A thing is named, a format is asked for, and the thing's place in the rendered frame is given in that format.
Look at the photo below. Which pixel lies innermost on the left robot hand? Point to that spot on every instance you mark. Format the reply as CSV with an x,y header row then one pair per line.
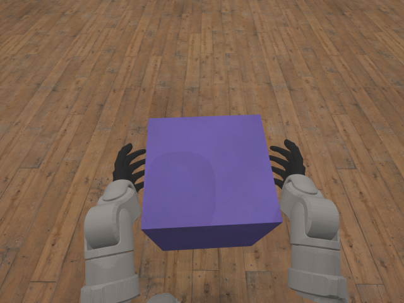
x,y
123,169

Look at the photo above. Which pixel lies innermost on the robot left forearm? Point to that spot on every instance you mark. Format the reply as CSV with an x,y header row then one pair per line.
x,y
108,236

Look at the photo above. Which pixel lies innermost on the right robot hand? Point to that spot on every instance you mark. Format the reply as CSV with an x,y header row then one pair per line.
x,y
294,165

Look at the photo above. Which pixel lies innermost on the carton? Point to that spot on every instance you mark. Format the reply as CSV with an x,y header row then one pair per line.
x,y
208,183

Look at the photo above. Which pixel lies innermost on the robot right forearm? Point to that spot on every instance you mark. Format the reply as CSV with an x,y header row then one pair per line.
x,y
315,271

